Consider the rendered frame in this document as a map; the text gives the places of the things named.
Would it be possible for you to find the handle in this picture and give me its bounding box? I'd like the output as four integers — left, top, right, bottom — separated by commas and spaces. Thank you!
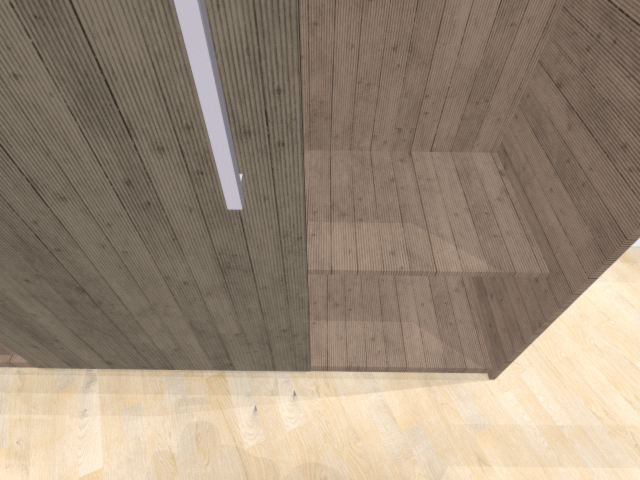
174, 0, 244, 210

